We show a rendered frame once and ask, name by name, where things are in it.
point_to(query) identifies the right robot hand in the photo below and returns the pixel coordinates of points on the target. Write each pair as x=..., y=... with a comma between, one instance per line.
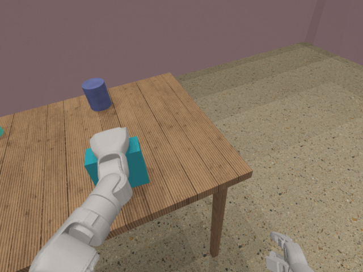
x=292, y=254

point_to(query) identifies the sponge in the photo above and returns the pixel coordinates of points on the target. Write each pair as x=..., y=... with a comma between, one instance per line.
x=136, y=164

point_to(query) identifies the robot left forearm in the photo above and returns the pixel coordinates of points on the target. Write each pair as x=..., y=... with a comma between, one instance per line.
x=90, y=223

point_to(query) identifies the left robot upper arm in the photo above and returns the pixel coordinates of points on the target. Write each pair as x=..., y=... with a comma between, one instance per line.
x=68, y=254

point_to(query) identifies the left robot hand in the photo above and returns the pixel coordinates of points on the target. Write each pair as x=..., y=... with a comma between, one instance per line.
x=116, y=139

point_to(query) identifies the table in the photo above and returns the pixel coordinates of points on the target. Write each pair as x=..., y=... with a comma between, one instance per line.
x=43, y=178

